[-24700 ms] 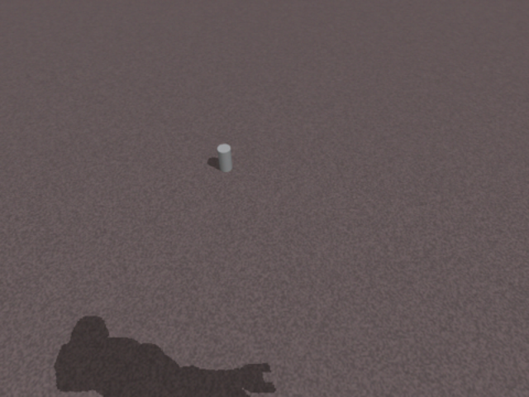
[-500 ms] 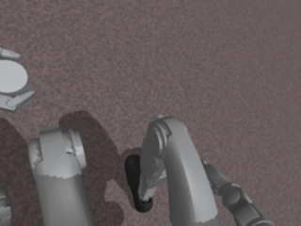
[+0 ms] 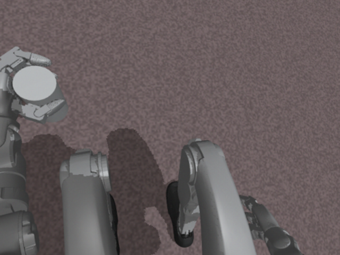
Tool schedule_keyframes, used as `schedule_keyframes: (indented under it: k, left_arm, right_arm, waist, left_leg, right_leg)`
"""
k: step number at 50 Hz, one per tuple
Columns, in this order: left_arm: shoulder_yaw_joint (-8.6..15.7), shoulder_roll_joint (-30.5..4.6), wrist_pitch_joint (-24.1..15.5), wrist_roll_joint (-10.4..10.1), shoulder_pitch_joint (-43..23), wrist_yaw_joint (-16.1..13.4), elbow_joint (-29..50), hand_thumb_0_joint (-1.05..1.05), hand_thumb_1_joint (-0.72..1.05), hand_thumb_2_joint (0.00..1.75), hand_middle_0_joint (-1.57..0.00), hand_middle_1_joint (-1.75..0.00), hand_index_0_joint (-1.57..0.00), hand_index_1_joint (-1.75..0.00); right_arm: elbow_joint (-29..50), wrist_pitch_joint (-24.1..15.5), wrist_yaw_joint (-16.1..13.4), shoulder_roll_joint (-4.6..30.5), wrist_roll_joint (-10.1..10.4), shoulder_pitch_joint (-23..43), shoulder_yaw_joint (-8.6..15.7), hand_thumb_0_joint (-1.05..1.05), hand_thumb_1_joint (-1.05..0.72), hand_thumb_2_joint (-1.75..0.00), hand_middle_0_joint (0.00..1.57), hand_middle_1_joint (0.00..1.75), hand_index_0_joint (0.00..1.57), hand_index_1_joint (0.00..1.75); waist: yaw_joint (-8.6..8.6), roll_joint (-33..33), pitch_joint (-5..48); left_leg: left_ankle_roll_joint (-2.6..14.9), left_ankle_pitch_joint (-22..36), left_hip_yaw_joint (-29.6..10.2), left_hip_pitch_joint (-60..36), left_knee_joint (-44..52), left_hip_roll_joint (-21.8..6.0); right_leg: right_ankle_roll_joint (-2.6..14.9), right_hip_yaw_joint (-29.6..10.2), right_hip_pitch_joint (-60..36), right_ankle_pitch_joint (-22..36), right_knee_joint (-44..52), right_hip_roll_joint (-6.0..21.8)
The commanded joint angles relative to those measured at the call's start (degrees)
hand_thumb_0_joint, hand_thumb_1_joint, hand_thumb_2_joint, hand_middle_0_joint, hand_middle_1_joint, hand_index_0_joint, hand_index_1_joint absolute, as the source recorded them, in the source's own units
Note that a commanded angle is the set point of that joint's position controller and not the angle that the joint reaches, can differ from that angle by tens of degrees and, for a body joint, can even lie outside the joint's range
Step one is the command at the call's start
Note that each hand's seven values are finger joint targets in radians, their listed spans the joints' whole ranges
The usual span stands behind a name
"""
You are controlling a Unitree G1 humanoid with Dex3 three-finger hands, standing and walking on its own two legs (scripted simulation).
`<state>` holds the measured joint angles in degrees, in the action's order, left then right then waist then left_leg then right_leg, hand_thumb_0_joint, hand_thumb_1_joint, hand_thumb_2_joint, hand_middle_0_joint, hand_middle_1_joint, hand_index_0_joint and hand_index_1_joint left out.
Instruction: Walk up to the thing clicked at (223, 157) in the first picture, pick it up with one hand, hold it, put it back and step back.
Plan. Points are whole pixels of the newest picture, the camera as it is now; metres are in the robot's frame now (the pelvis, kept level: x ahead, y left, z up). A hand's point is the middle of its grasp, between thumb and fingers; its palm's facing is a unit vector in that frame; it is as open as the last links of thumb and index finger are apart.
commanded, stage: settle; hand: left
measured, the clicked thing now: (45, 97) +0.44 +0.26 -0.09
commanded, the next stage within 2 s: lift in 0.80 s
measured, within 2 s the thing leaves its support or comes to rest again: neither
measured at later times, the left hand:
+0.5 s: hand (33, 85) +0.43 +0.25 -0.01, palm faces +0.04 -1.00 -0.04, open 9.8 cm
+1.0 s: hand (33, 78) +0.44 +0.24 +0.01, palm faces +0.05 -1.00 -0.03, open 9.8 cm
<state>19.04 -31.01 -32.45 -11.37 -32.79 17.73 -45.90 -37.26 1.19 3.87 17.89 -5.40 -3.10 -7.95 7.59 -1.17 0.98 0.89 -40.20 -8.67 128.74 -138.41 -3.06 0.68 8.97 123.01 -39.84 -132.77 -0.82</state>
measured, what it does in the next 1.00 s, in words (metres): stands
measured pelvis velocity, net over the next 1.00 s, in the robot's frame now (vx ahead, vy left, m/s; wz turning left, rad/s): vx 0.00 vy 0.00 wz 0.06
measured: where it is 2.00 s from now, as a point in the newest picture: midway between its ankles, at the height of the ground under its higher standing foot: (146, 232)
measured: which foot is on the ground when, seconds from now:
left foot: down 0.00-1.00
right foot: down 0.00-1.00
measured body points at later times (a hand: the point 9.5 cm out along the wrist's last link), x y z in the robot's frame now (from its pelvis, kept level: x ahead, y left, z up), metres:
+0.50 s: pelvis +0.00 +0.00 +0.02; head +0.20 +0.07 +0.42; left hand +0.42 +0.30 -0.01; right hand +0.15 -0.26 -0.09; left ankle +0.08 +0.12 -0.30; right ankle +0.10 -0.11 -0.30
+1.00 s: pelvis +0.00 +0.00 +0.03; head +0.20 +0.06 +0.43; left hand +0.43 +0.30 +0.01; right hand +0.14 -0.26 -0.08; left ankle +0.08 +0.12 -0.30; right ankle +0.10 -0.11 -0.30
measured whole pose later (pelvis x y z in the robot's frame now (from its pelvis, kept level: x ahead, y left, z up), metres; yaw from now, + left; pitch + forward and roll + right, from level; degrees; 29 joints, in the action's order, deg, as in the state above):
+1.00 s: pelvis +0.00 +0.00 +0.03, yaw +4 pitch +32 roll -6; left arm 21.2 -25.6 -31.0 -9.4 -36.5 18.5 -49.8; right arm -38.0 -1.3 2.4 16.8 -3.7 -6.4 -3.7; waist 7.3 0.2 6.0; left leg 0.8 -38.8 -4.9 124.5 -130.4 -2.5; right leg 0.9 5.7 120.4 -39.7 -127.5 0.0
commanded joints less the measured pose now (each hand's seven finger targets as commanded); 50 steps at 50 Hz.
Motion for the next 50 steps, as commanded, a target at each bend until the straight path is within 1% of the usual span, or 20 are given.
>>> schedule_keyframes:
  k: [1,2,3,5,6,8,9,10,11,12,14,20,23,29,36,38,41,43,48,50]
  left_arm:
    - [4.41,-11.99,-4.31,-2.46,-17.84,1.15,12.31,0.0,0.32,1.22,-1.2,-1.33,-1.21,-1.34]
    - [5.71,-12.89,-4.23,-2.33,-18.54,1.1,13.55,0.0,0.29,1.23,-1.2,-1.34,-1.21,-1.35]
    - [5.5,-12.47,-3.69,-1.95,-16.38,1.37,12.18,0.0,0.29,1.22,-1.23,-1.36,-1.24,-1.36]
    - [4.02,-11.37,-3.71,-1.81,-19.83,1.97,16.97,0.0,0.32,1.23,-1.24,-1.36,-1.25,-1.36]
    - [5.75,-12.47,-3.23,-1.68,-17.96,1.96,15.29,0.0,0.33,1.23,-1.25,-1.37,-1.26,-1.37]
    - [5.28,-12.06,-2.92,-1.42,-18.95,2.26,15.43,0.0,0.35,1.23,-1.25,-1.36,-1.26,-1.36]
    - [6.69,-12.58,-2.72,-1.68,-18.28,2.0,14.23,0.0,0.35,1.24,-1.25,-1.37,-1.26,-1.37]
    - [7.19,-13.55,-2.89,-1.64,-19.56,1.73,16.15,0.0,0.35,1.23,-1.25,-1.36,-1.26,-1.36]
    - [6.44,-12.26,-2.98,-1.89,-21.29,1.6,17.52,0.0,0.35,1.25,-1.25,-1.38,-1.26,-1.38]
    - [7.47,-12.99,-2.95,-2.08,-21.4,1.24,18.06,0.0,0.36,1.25,-1.26,-1.38,-1.27,-1.38]
    - [6.73,-11.71,-3.12,-2.01,-21.32,0.9,16.99,0.0,0.35,1.28,-1.26,-1.39,-1.27,-1.4]
    - [4.34,-9.64,-3.41,-1.21,-23.15,0.74,17.06,0.0,0.32,1.25,-1.26,-1.38,-1.27,-1.38]
    - [4.51,-9.74,-3.21,-0.4,-23.4,0.6,14.13,0.0,0.35,1.26,-1.24,-1.36,-1.25,-1.37]
    - [4.68,-9.29,-3.46,-0.77,-23.84,0.72,13.15,0.0,0.32,1.25,-1.23,-1.36,-1.25,-1.36]
    - [5.53,-8.85,-3.84,-0.82,-25.24,0.59,12.4,0.0,0.35,1.28,-1.24,-1.37,-1.25,-1.37]
    - [6.31,-10.0,-4.36,-0.58,-25.7,0.35,13.36,0.0,0.33,1.28,-1.23,-1.37,-1.25,-1.37]
    - [5.11,-8.5,-4.5,-0.65,-25.87,0.52,12.39,0.0,0.31,1.27,-1.22,-1.36,-1.24,-1.36]
    - [5.29,-9.08,-4.54,-0.72,-26.14,0.59,12.88,0.0,0.3,1.26,-1.2,-1.34,-1.21,-1.34]
    - [5.61,-9.22,-4.29,-0.37,-25.16,0.62,12.36,0.0,0.34,1.22,-1.24,-1.38,-1.26,-1.37]
    - [5.73,-9.92,-4.05,0.13,-24.1,0.89,13.65,0.0,0.35,1.21,-1.24,-1.36,-1.25,-1.35]
  right_arm:
    - [2.8,-1.26,-0.81,13.27,0.83,-7.73,5.15,0.0,-0.87,-0.9,0.2,0.3,0.2,0.3]
    - [3.21,-1.26,-0.84,13.55,0.92,-7.84,5.73,0.0,-0.87,-0.9,0.2,0.3,0.2,0.3]
    - [3.29,-1.22,-0.84,13.21,0.97,-8.29,5.8,0.0,-0.87,-0.9,0.2,0.3,0.2,0.3]
    - [4.0,-1.29,-1.01,13.19,1.21,-8.2,6.43,0.0,-0.87,-0.89,0.2,0.3,0.2,0.3]
    - [3.72,-1.42,-1.07,13.28,1.48,-8.59,6.55,0.0,-0.87,-0.89,0.2,0.3,0.2,0.3]
    - [3.3,-1.52,-1.2,13.16,1.65,-8.61,6.87,0.0,-0.87,-0.89,0.2,0.3,0.2,0.3]
    - [2.87,-1.54,-1.31,13.53,1.77,-9.24,7.03,0.0,-0.87,-0.89,0.2,0.3,0.2,0.3]
    - [3.19,-1.58,-1.36,13.1,1.75,-9.01,6.93,0.0,-0.87,-0.89,0.2,0.3,0.2,0.3]
    - [3.25,-1.61,-1.41,12.66,1.74,-9.51,6.87,0.0,-0.87,-0.89,0.2,0.3,0.2,0.3]
    - [3.31,-1.59,-1.53,12.59,1.92,-9.45,7.06,0.0,-0.86,-0.89,0.2,0.3,0.2,0.3]
    - [3.16,-1.81,-1.59,12.26,1.93,-9.12,6.96,0.0,-0.87,-0.89,0.2,0.3,0.2,0.3]
    - [3.13,-2.92,-1.84,11.92,1.72,-9.2,7.61,0.0,-0.88,-0.9,0.2,0.3,0.2,0.3]
    - [2.61,-3.05,-1.94,12.01,1.72,-9.4,7.7,0.0,-0.87,-0.89,0.2,0.3,0.2,0.3]
    - [3.17,-3.35,-1.92,11.79,1.87,-9.22,7.92,0.0,-0.87,-0.89,0.2,0.3,0.2,0.3]
    - [2.7,-3.46,-2.02,11.66,2.14,-10.17,7.83,0.0,-0.87,-0.89,0.2,0.3,0.2,0.3]
    - [2.75,-3.65,-1.93,11.36,2.05,-10.01,7.87,0.0,-0.87,-0.89,0.2,0.3,0.2,0.3]
    - [2.72,-3.78,-2.0,11.35,1.99,-10.21,8.07,0.0,-0.87,-0.89,0.2,0.3,0.2,0.3]
    - [2.73,-3.96,-1.96,10.83,1.89,-10.17,8.04,0.0,-0.87,-0.9,0.2,0.3,0.2,0.3]
    - [2.61,-4.01,-2.01,10.96,2.06,-10.86,8.51,0.0,-0.91,-0.9,0.2,0.3,0.2,0.3]
    - [2.53,-3.81,-2.12,10.9,2.17,-11.3,8.84,0.0,-0.9,-0.9,0.2,0.3,0.2,0.3]
  waist:
    - [0.93,11.93,41.71]
    - [0.37,12.2,42.91]
    - [-0.27,12.45,43.48]
    - [0.02,13.94,45.51]
    - [-0.55,14.62,45.55]
    - [-0.24,15.4,44.65]
    - [-0.23,15.5,43.96]
    - [-0.77,15.63,44.87]
    - [-0.26,15.34,45.86]
    - [-0.62,15.33,45.68]
    - [0.19,14.97,42.71]
    - [1.0,14.19,44.48]
    - [0.66,15.23,43.41]
    - [-0.13,13.36,43.37]
    - [0.3,14.23,43.92]
    - [-0.36,14.23,44.3]
    - [0.55,13.41,45.26]
    - [-0.04,12.48,47.25]
    - [-0.12,12.07,47.36]
    - [-0.91,13.62,48.59]
  left_leg:
    - [1.22,11.24,2.68,-25.11,15.14,1.02]
    - [1.23,10.91,2.75,-25.73,15.6,1.04]
    - [1.07,11.82,3.0,-26.76,16.1,1.04]
    - [0.93,12.33,3.28,-28.55,16.86,1.13]
    - [0.73,12.75,3.17,-29.29,17.64,1.21]
    - [0.76,12.84,3.16,-30.23,17.84,1.1]
    - [0.67,13.25,2.92,-30.51,18.14,1.06]
    - [0.68,12.77,3.03,-30.36,18.35,1.04]
    - [0.84,14.1,3.18,-31.24,17.95,1.02]
    - [0.91,12.6,3.22,-30.68,18.41,1.09]
    - [0.86,10.32,3.18,-29.48,19.51,1.14]
    - [1.1,10.81,3.98,-30.79,19.59,1.22]
    - [0.66,9.04,3.5,-31.89,21.06,1.25]
    - [0.9,5.92,4.14,-31.01,22.02,1.74]
    - [0.38,9.53,3.07,-33.95,23.24,1.69]
    - [0.39,8.93,3.45,-34.24,23.35,1.71]
    - [0.69,9.12,4.25,-33.17,22.9,2.0]
    - [1.1,11.43,5.25,-32.74,21.69,2.15]
    - [1.18,10.49,5.39,-32.82,22.57,2.15]
    - [0.87,11.22,5.52,-34.52,23.65,2.23]
  right_leg:
    - [1.24,-0.67,-23.26,14.32,13.78,-2.53]
    - [1.32,-0.73,-23.22,13.72,13.94,-2.49]
    - [1.4,-0.85,-23.44,14.17,14.14,-2.51]
    - [1.6,-0.89,-23.25,14.5,14.36,-2.47]
    - [1.84,-0.78,-22.59,14.49,14.02,-2.33]
    - [1.92,-0.9,-20.7,14.23,14.16,-2.35]
    - [1.93,-0.79,-20.36,14.43,13.97,-2.2]
    - [1.97,-1.02,-21.03,13.96,14.05,-2.25]
    - [1.8,-1.14,-21.78,15.27,14.47,-2.23]
    - [1.89,-1.27,-21.56,13.85,14.77,-2.22]
    - [1.91,-1.22,-20.63,11.8,15.23,-2.2]
    - [1.71,-1.97,-21.54,12.79,16.58,-2.0]
    - [2.0,-1.62,-19.58,10.83,16.53,-1.82]
    - [1.99,-2.12,-20.25,8.03,18.27,-1.8]
    - [2.15,-1.96,-19.08,11.02,17.15,-1.26]
    - [2.09,-2.29,-19.36,10.34,17.5,-1.3]
    - [1.98,-2.66,-21.06,10.77,18.14,-1.24]
    - [1.66,-3.48,-23.61,12.77,18.92,-1.27]
    - [1.67,-3.53,-24.5,11.74,19.69,-1.27]
    - [1.96,-3.72,-24.72,12.07,19.74,-1.19]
